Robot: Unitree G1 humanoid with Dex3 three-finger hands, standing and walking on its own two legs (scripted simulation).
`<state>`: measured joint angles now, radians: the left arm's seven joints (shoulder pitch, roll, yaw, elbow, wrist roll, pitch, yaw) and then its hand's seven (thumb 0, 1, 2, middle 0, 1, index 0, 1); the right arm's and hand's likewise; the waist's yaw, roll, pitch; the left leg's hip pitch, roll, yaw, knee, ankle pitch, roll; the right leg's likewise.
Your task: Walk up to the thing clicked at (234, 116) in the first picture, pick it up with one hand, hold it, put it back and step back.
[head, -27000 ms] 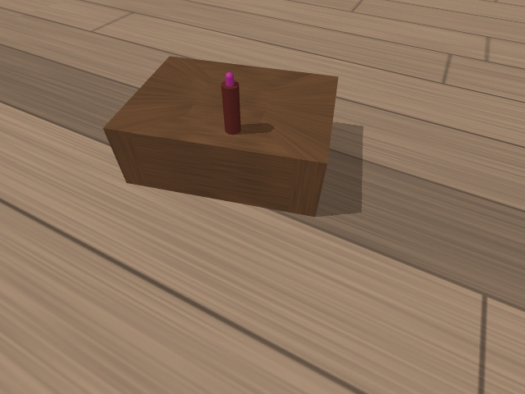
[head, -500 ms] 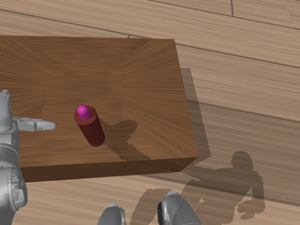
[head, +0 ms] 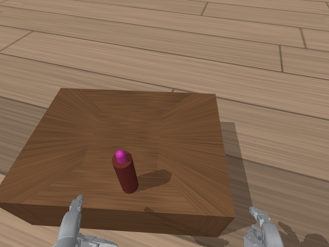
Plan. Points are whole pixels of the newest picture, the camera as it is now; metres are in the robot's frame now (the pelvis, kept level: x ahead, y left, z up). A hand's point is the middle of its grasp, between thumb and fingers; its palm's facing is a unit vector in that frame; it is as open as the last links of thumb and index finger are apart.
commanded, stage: home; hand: left
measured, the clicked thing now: (125, 170) +0.44 +0.17 -0.24
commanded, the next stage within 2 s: stand in 2.00 s
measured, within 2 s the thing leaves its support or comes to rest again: neither
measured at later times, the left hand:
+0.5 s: hand (99, 246) +0.16 +0.17 -0.08, palm faces +0.08 -0.96 -0.28, open 17.3 cm
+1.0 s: hand out of the picture +0.04 +0.25 -0.11, palm faces +0.03 -0.92 -0.40, open 17.4 cm
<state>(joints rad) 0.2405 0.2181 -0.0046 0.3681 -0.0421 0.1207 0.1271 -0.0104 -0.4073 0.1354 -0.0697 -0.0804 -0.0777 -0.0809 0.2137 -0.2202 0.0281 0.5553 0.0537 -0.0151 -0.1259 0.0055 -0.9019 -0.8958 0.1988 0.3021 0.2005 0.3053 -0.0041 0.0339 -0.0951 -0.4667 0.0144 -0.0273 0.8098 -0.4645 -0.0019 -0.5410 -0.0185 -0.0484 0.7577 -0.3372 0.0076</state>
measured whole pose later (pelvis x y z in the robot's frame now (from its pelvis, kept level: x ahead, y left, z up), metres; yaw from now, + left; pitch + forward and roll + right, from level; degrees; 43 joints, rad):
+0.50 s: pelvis -0.01 -0.01 +0.00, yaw +1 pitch +4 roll -1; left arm 0.36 0.21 -0.03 0.23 0.00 0.15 0.13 -0.01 -0.51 0.07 -0.05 -0.06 -0.06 -0.06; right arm 0.25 -0.21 0.03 0.58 0.01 -0.07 -0.13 0.01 -0.90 -0.90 0.20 0.30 0.20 0.31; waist -0.01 0.02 -0.05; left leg -0.43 0.01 -0.04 0.81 -0.45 -0.01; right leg -0.50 -0.02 -0.06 0.77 -0.34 0.00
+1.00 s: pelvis -0.02 -0.01 +0.03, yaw +2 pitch -4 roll +0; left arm 0.24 0.33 0.00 0.97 0.04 0.00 0.03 -0.01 -0.54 0.06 -0.05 -0.06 -0.06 -0.05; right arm 0.25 -0.31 -0.02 0.96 -0.03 0.03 -0.01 0.01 -0.90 -0.90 0.20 0.30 0.20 0.30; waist 0.01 0.03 0.01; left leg -0.12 -0.02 -0.05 0.47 -0.28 -0.01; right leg -0.21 -0.05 -0.07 0.48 -0.20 0.01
